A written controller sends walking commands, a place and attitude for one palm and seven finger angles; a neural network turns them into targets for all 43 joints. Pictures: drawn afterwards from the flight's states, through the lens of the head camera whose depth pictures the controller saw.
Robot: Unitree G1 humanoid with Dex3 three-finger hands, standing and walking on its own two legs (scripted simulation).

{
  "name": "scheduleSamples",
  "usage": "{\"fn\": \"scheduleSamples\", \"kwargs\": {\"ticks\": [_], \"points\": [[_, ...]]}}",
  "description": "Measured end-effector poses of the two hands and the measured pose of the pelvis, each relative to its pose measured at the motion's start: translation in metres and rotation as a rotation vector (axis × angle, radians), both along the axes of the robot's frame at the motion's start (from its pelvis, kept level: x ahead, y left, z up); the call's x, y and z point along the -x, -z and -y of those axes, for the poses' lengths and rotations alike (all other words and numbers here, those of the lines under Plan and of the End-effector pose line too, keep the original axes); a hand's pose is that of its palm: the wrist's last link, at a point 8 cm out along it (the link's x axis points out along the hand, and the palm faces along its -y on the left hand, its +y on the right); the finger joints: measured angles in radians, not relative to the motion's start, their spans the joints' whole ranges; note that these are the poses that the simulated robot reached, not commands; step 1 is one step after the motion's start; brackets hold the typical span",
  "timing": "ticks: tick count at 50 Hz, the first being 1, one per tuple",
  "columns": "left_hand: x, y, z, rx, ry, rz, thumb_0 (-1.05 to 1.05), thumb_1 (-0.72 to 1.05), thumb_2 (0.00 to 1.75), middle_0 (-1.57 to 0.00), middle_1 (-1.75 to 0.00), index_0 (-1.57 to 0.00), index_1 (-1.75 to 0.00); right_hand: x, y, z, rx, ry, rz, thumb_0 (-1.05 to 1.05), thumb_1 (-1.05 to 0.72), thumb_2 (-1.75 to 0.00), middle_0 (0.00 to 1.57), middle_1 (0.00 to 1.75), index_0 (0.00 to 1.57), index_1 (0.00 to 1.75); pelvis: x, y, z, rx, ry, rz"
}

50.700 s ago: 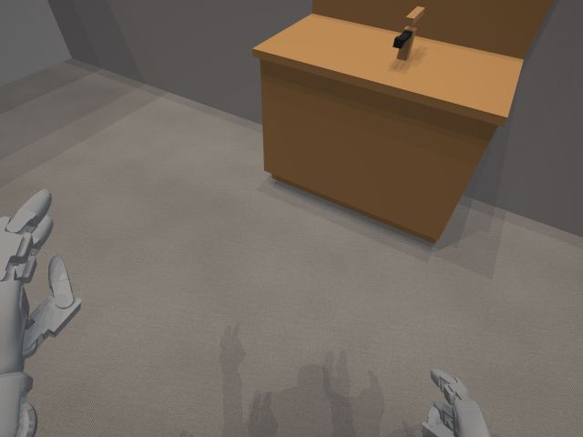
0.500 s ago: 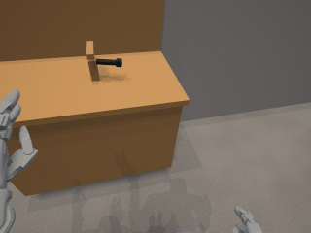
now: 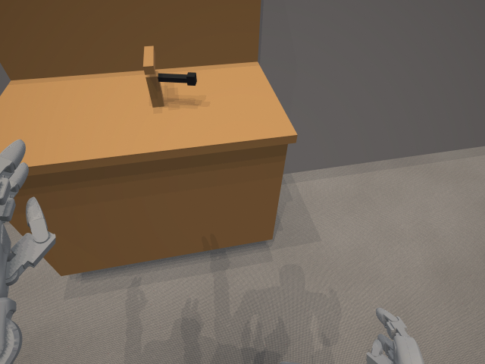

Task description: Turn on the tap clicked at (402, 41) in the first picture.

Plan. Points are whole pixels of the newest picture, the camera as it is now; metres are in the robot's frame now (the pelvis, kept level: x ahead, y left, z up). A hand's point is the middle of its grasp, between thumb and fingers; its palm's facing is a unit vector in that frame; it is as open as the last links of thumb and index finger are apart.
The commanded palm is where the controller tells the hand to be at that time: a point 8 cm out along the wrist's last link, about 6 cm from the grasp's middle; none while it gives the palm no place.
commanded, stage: stop stepping back and stand still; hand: left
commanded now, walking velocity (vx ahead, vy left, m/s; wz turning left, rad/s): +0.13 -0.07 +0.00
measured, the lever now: (191, 79) +0.87 +0.19 +0.05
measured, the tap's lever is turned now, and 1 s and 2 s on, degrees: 75 75 75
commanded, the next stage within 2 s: stand and check the lever's angle in 0.94 s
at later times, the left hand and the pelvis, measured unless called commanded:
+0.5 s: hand (61, 226) +0.24 +0.24 +0.17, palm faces +0.45 -0.79 -0.41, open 7.4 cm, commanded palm +0.18 +0.27 +0.19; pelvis +0.04 -0.01 +0.01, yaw +3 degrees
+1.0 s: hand (55, 213) +0.26 +0.26 +0.17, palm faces +0.41 -0.84 -0.36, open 7.4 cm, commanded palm +0.21 +0.30 +0.19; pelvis +0.06 +0.01 +0.01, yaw +1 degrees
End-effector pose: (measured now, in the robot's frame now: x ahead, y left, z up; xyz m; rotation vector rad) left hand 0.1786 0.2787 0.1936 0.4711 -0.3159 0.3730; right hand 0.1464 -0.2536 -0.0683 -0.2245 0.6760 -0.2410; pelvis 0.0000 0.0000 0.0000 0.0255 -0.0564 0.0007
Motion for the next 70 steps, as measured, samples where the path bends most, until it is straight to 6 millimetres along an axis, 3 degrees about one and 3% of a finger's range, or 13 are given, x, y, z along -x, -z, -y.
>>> {"fn": "scheduleSamples", "kwargs": {"ticks": [5, 10, 14, 20, 31, 40, 47, 70], "points": [[0.003, -0.005, 0.005, -0.035, -0.032, -0.035, 0.01, 0.89, 0.9, -0.21, -0.3, -0.21, -0.3, -0.003, 0.01, -0.01, -0.083, -0.03, -0.013, 0.01, -0.91, -0.9, 0.2, 0.3, 0.2, 0.3, -0.006, -0.002, 0.01, 0.006, -0.027, -0.006], [0.011, 0.007, 0.015, -0.004, -0.044, -0.076, 0.01, 0.89, 0.9, -0.21, -0.3, -0.21, -0.3, -0.009, 0.028, -0.013, -0.101, -0.089, -0.094, 0.01, -0.91, -0.9, 0.2, 0.3, 0.21, 0.3, -0.006, 0.002, 0.016, 0.021, -0.038, 0.004], [0.01, 0.005, 0.016, 0.022, -0.045, -0.075, 0.01, 0.88, 0.9, -0.21, -0.3, -0.21, -0.3, -0.013, 0.021, -0.015, -0.084, -0.098, -0.12, 0.01, -0.91, -0.9, 0.2, 0.3, 0.21, 0.3, -0.011, -0.004, 0.015, 0.007, -0.039, -0.001], [-0.004, -0.002, 0.006, -0.021, -0.061, -0.033, 0.01, 0.88, 0.9, -0.21, -0.3, -0.21, -0.3, -0.034, 0.017, -0.016, -0.068, -0.087, -0.07, 0.01, -0.91, -0.9, 0.2, 0.3, 0.21, 0.3, -0.021, 0.0, 0.012, 0.012, -0.041, -0.001], [-0.033, 0.009, 0.007, 0.046, -0.041, -0.107, 0.01, 0.89, 0.9, -0.21, -0.3, -0.21, -0.3, -0.074, 0.002, -0.019, -0.063, -0.104, -0.047, 0.01, -0.91, -0.9, 0.2, 0.3, 0.21, 0.3, -0.05, -0.01, 0.007, 0.028, -0.041, -0.019], [-0.045, 0.006, -0.012, 0.035, -0.046, -0.111, 0.01, 0.89, 0.9, -0.21, -0.3, -0.21, -0.3, -0.095, -0.013, -0.026, -0.045, -0.089, -0.01, 0.01, -0.91, -0.9, 0.2, 0.3, 0.2, 0.3, -0.059, -0.013, -0.003, 0.035, -0.027, -0.024], [-0.045, 0.011, -0.018, 0.072, -0.041, -0.111, 0.01, 0.89, 0.9, -0.21, -0.3, -0.21, -0.3, -0.094, -0.016, -0.038, -0.043, -0.095, -0.008, 0.01, -0.91, -0.9, 0.2, 0.3, 0.21, 0.3, -0.06, -0.014, -0.011, 0.04, -0.021, -0.025], [-0.034, 0.017, -0.042, 0.088, -0.043, -0.116, 0.02, 0.89, 0.9, -0.21, -0.3, -0.21, -0.3, -0.059, -0.01, -0.06, -0.037, -0.079, -0.07, 0.01, -0.91, -0.9, 0.2, 0.3, 0.21, 0.3, -0.045, -0.017, -0.033, 0.046, -0.011, -0.029]]}}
